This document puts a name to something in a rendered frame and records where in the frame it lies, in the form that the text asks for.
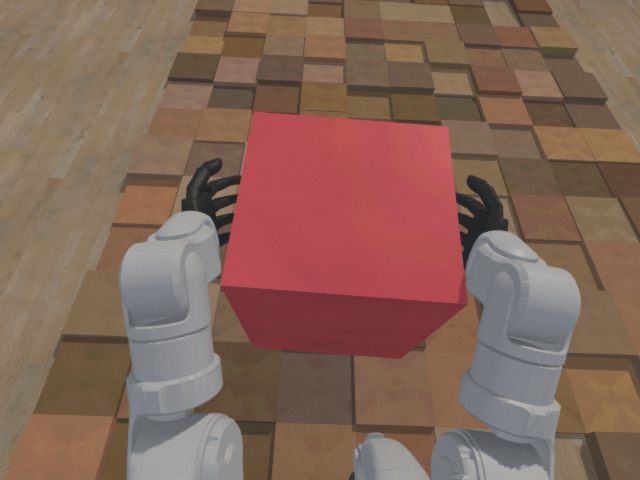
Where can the carton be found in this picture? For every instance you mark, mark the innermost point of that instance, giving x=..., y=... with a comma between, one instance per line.
x=345, y=237

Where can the robot right upper arm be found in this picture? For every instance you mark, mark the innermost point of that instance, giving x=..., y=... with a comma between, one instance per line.
x=463, y=454

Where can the robot left upper arm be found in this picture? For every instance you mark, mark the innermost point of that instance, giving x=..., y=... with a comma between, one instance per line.
x=201, y=446

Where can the robot right shin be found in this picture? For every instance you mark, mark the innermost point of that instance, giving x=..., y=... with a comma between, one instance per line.
x=374, y=435

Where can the robot left hand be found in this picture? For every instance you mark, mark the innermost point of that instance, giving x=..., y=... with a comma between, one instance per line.
x=199, y=195

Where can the right robot thigh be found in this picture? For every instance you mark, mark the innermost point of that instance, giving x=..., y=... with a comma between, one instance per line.
x=386, y=459

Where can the robot left forearm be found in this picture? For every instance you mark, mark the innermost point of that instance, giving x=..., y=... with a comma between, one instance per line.
x=163, y=286

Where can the robot right hand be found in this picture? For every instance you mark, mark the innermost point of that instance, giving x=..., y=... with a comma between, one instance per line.
x=487, y=217

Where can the robot right forearm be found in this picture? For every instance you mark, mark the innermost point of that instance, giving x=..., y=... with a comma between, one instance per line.
x=530, y=311

